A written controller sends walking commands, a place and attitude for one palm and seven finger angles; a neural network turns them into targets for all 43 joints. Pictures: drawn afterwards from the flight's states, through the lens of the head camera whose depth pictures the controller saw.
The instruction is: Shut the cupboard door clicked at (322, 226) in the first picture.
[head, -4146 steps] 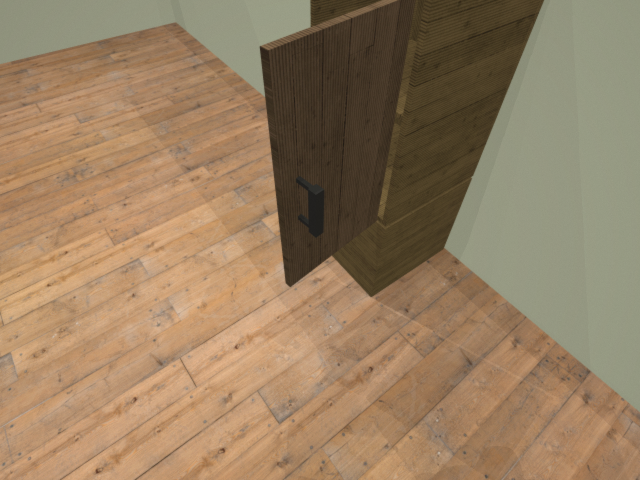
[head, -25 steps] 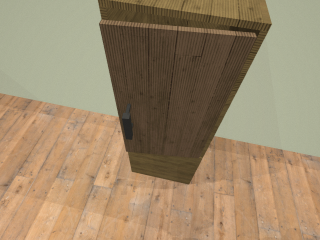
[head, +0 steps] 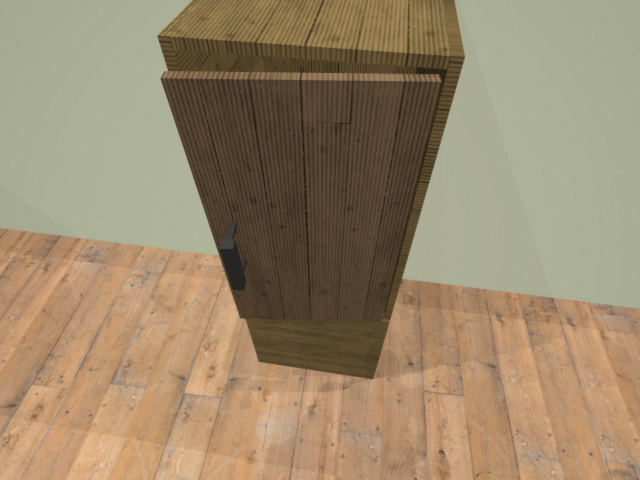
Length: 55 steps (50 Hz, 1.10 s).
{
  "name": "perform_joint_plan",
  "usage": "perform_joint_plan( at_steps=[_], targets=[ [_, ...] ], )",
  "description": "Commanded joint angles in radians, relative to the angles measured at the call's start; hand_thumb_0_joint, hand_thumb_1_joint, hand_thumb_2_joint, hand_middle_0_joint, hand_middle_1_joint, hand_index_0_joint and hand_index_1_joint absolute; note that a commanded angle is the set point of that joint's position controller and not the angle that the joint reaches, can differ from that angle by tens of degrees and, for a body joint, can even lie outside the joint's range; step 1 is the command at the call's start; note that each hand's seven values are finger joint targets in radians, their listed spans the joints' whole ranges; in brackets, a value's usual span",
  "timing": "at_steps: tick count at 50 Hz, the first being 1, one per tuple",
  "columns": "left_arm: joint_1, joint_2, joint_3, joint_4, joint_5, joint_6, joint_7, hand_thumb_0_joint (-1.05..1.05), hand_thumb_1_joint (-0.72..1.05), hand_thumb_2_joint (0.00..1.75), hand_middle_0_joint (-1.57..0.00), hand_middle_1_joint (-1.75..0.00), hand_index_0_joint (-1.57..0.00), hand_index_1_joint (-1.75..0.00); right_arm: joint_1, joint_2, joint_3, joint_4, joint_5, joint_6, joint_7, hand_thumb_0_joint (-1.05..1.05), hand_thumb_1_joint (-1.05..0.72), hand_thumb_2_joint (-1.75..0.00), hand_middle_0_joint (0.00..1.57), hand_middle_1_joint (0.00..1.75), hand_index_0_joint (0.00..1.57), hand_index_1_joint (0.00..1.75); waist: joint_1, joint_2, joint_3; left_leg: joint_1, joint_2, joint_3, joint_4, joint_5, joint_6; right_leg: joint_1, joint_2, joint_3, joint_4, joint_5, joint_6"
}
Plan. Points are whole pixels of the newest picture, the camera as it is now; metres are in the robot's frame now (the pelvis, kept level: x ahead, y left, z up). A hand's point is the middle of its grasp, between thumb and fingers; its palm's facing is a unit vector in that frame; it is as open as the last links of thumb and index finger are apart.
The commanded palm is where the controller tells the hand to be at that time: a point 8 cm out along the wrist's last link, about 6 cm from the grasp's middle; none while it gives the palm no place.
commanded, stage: come to a stop and stand still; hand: left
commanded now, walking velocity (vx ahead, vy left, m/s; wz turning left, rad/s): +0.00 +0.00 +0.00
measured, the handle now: (235, 256) +0.48 +0.17 -0.07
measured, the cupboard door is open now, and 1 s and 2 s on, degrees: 7 7 7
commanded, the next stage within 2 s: look again from close up in 0.48 s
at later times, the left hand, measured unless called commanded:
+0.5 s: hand out of the picture -0.01 +0.13 -0.18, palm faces +0.04 -0.99 -0.16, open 7.3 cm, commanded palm none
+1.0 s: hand out of the picture +0.05 +0.25 -0.16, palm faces +0.02 -0.95 -0.31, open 7.4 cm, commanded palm none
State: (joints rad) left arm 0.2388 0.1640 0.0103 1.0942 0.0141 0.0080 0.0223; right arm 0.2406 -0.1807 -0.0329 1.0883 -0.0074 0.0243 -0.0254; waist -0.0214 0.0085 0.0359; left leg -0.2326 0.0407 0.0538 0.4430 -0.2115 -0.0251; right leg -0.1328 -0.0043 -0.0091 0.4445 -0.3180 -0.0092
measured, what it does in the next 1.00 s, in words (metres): stands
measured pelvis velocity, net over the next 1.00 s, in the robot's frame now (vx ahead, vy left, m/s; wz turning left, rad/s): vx -0.02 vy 0.03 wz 0.00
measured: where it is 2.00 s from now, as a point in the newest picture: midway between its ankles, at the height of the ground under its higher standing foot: outside the picture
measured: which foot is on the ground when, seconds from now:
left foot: down 0.00-1.00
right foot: down 0.00-1.00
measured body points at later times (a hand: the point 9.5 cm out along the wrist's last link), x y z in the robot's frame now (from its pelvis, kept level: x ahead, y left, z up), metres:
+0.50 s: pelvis +0.01 -0.03 +0.00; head +0.02 -0.03 +0.45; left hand -0.01 +0.18 -0.16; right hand -0.02 -0.24 -0.16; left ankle +0.01 +0.13 -0.74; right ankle -0.05 -0.11 -0.74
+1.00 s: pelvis -0.02 +0.03 -0.01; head -0.03 +0.02 +0.44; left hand +0.04 +0.30 -0.14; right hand +0.09 -0.23 -0.14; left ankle +0.01 +0.13 -0.74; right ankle -0.05 -0.11 -0.74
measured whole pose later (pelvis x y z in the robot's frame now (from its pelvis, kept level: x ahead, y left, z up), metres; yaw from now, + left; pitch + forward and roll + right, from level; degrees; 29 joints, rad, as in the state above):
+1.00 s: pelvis -0.02 +0.03 -0.01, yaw +0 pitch -2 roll +0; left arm 0.24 0.27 0.01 0.97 0.02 0.00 0.03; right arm 0.15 -0.25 -0.02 0.97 -0.02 -0.01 -0.01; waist 0.01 0.01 0.01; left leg -0.24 0.02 0.06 0.52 -0.24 0.02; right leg -0.13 -0.03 0.00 0.51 -0.33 0.03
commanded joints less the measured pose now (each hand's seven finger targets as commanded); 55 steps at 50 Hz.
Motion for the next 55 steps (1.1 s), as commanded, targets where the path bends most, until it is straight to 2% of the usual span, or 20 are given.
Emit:
perform_joint_plan(
  at_steps=[1,5,8,15,21,28,29,30,31,32,34,35,36,37,39,40,42,43,48,55],
  targets=[
    [0.036,0.109,0.014,-0.014,-0.008,-0.022,0.011,0.0,0.9,0.9,-0.2,-0.3,-0.2,-0.3,0.061,-0.073,0.001,0.002,-0.004,-0.021,-0.005,0.0,-0.9,-0.9,0.2,0.3,0.2,0.3,0.001,-0.109,0.002,0.098,0.047,-0.042,-0.053,0.126,0.012,-0.062,-0.128,0.101,-0.13,0.332,-0.044],
    [0.043,0.095,0.012,0.002,-0.01,-0.015,0.012,0.0,0.9,0.9,-0.2,-0.3,-0.2,-0.3,0.086,-0.06,0.009,0.034,-0.005,-0.018,-0.008,0.0,-0.9,-0.9,0.2,0.3,0.2,0.3,0.005,-0.042,0.065,0.08,0.057,-0.049,-0.079,0.105,0.012,-0.076,-0.105,0.104,-0.174,0.177,-0.039],
    [0.056,0.09,0.012,0.012,-0.013,-0.015,0.012,0.0,0.9,0.9,-0.2,-0.3,-0.2,-0.3,0.103,-0.057,0.014,0.044,-0.008,-0.018,-0.011,0.0,-0.9,-0.9,0.2,0.3,0.2,0.3,0.009,-0.022,0.076,0.077,0.059,-0.05,-0.086,0.103,0.01,-0.071,-0.102,0.104,-0.184,0.153,-0.043],
    [0.092,0.073,0.013,0.022,-0.011,-0.02,0.016,0.0,0.9,0.9,-0.2,-0.3,-0.2,-0.3,0.131,-0.044,0.014,0.053,-0.006,-0.024,-0.017,0.0,-0.9,-0.9,0.2,0.3,0.2,0.3,0.012,-0.038,0.041,0.094,0.067,-0.04,-0.072,0.143,0.008,-0.029,-0.102,0.092,-0.162,0.291,-0.042],
    [0.115,0.055,0.013,0.03,-0.01,-0.02,0.02,0.0,0.9,0.9,-0.2,-0.3,-0.2,-0.3,0.13,-0.038,0.014,0.054,-0.005,-0.024,-0.022,0.0,-0.9,-0.9,0.2,0.3,0.2,0.3,0.013,-0.028,0.058,0.1,0.07,-0.039,-0.069,0.153,0.01,-0.035,-0.097,0.089,-0.152,0.314,-0.041],
    [0.133,0.046,0.012,0.033,-0.008,-0.022,0.022,0.0,0.9,0.9,-0.2,-0.3,-0.2,-0.3,0.123,-0.036,0.012,0.048,-0.004,-0.028,-0.025,0.0,-0.9,-0.9,0.2,0.3,0.2,0.3,0.013,-0.024,0.047,0.112,0.072,-0.04,-0.062,0.186,0.014,-0.022,-0.095,0.084,-0.137,0.366,-0.037],
    [0.134,0.263,0.008,-0.064,0.017,-0.05,0.024,0.0,0.9,0.9,-0.2,-0.3,-0.2,-0.3,-0.005,-0.142,0.002,-0.101,-0.009,-0.034,-0.006,0.0,-0.9,-0.9,0.2,0.3,0.2,0.3,0.013,0.025,0.175,0.034,0.027,-0.085,0.017,0.119,0.026,-0.13,-0.105,0.067,-0.141,0.443,-0.005],
    [0.095,0.195,0.039,-0.061,0.009,-0.062,0.025,0.0,0.9,0.9,-0.2,-0.3,-0.2,-0.3,0.019,-0.145,-0.02,-0.119,-0.021,-0.061,-0.014,0.0,-0.9,-0.9,0.2,0.3,0.2,0.3,-0.002,0.182,0.013,0.048,0.05,-0.056,0.06,0.19,0.033,-0.057,-0.148,0.125,-0.033,0.488,-0.043],
    [0.096,0.179,0.03,-0.064,-0.003,-0.071,0.026,0.0,0.9,0.9,-0.2,-0.3,-0.2,-0.3,0.04,-0.1,-0.01,-0.107,-0.019,-0.066,-0.019,0.0,-0.9,-0.9,0.2,0.3,0.2,0.3,0.002,0.167,-0.142,0.087,0.049,-0.068,0.091,0.248,0.044,0.022,-0.141,0.127,0.002,0.596,-0.063],
    [0.119,0.149,0.032,-0.066,-0.001,-0.072,0.026,0.0,0.9,0.9,-0.2,-0.3,-0.2,-0.3,0.061,-0.079,-0.009,-0.114,-0.015,-0.067,-0.022,0.0,-0.9,-0.9,0.2,0.3,0.2,0.3,0.008,0.081,-0.195,0.075,0.042,-0.059,0.108,0.256,0.044,0.063,-0.141,0.123,0.027,0.705,-0.066],
    [0.15,0.14,0.023,-0.065,0.002,-0.064,0.028,0.0,0.9,0.9,-0.2,-0.3,-0.2,-0.3,0.055,-0.073,-0.003,-0.133,-0.012,-0.057,-0.018,0.0,-0.9,-0.9,0.2,0.3,0.2,0.3,0.02,-0.145,-0.129,-0.024,0.016,-0.034,0.118,0.132,0.044,0.099,-0.151,0.123,0.042,0.898,-0.059],
    [0.148,0.151,0.029,-0.075,0.002,-0.058,0.029,0.0,0.9,0.9,-0.2,-0.3,-0.2,-0.3,0.042,-0.093,-0.011,-0.144,-0.01,-0.051,-0.016,0.0,-0.9,-0.9,0.2,0.3,0.2,0.3,0.02,-0.215,-0.073,-0.063,0.003,-0.032,0.122,0.039,0.046,0.086,-0.158,0.114,0.042,0.909,-0.06],
    [0.137,0.161,0.032,-0.088,0.006,-0.052,0.028,0.0,0.9,0.9,-0.2,-0.3,-0.2,-0.3,0.024,-0.112,-0.018,-0.151,-0.009,-0.046,-0.016,0.0,-0.9,-0.9,0.2,0.3,0.2,0.3,0.02,-0.205,-0.035,-0.069,0.001,-0.031,0.118,0.003,0.049,0.058,-0.16,0.115,0.037,0.868,-0.064],
    [0.121,0.17,0.033,-0.107,0.006,-0.045,0.027,0.0,0.9,0.9,-0.2,-0.3,-0.2,-0.3,0.02,-0.121,-0.022,-0.157,-0.008,-0.042,-0.016,0.0,-0.9,-0.9,0.2,0.3,0.2,0.3,0.013,-0.178,-0.022,-0.047,0.003,-0.033,0.099,0.025,0.052,0.023,-0.154,0.115,0.034,0.78,-0.066],
    [0.09,0.173,0.031,-0.137,0.006,-0.038,0.026,0.0,0.9,0.9,-0.2,-0.3,-0.2,-0.3,0.015,-0.129,-0.021,-0.155,-0.01,-0.043,-0.011,0.0,-0.9,-0.9,0.2,0.3,0.2,0.3,0.009,-0.064,-0.021,0.029,0.024,-0.041,0.059,0.179,0.058,-0.04,-0.117,0.096,0.035,0.586,-0.053],
    [0.086,0.184,0.03,-0.146,0.004,-0.034,0.024,0.0,0.9,0.9,-0.2,-0.3,-0.2,-0.3,0.001,-0.146,-0.022,-0.153,-0.01,-0.043,-0.009,0.0,-0.9,-0.9,0.2,0.3,0.2,0.3,0.012,-0.034,-0.018,0.057,0.041,-0.051,0.063,0.228,0.06,-0.07,-0.103,0.083,0.031,0.487,-0.042],
    [0.059,0.199,0.031,-0.163,0.004,-0.028,0.021,0.0,0.9,0.9,-0.2,-0.3,-0.2,-0.3,-0.023,-0.184,-0.026,-0.159,-0.011,-0.044,-0.006,0.0,-0.9,-0.9,0.2,0.3,0.2,0.3,0.014,-0.003,-0.004,0.055,0.065,-0.081,0.041,0.238,0.069,-0.102,-0.082,0.074,0.013,0.294,-0.03],
    [0.05,0.207,0.031,-0.168,0.004,-0.027,0.019,0.0,0.9,0.9,-0.2,-0.3,-0.2,-0.3,-0.04,-0.197,-0.026,-0.163,-0.012,-0.046,-0.004,0.0,-0.9,-0.9,0.2,0.3,0.2,0.3,0.018,0.005,0.001,0.045,0.07,-0.089,0.025,0.217,0.073,-0.101,-0.08,0.074,0.001,0.242,-0.027],
    [0.008,0.245,0.028,-0.179,0.004,-0.024,0.009,0.0,0.9,0.9,-0.2,-0.3,-0.2,-0.3,-0.098,-0.236,-0.02,-0.172,-0.012,-0.052,0.005,0.0,-0.9,-0.9,0.2,0.3,0.2,0.3,0.025,0.007,-0.001,0.024,0.075,-0.116,-0.042,0.104,0.075,-0.089,-0.08,0.071,-0.035,0.13,-0.016],
    [-0.02,0.273,0.022,-0.171,0.008,-0.022,0.001,0.0,0.9,0.9,-0.2,-0.3,-0.2,-0.3,-0.12,-0.27,-0.018,-0.16,-0.011,-0.055,0.016,0.0,-0.9,-0.9,0.2,0.3,0.2,0.3,0.027,0.013,-0.015,0.008,0.081,-0.139,-0.121,-0.032,0.07,-0.069,-0.088,0.057,-0.063,0.08,-0.007]
  ],
)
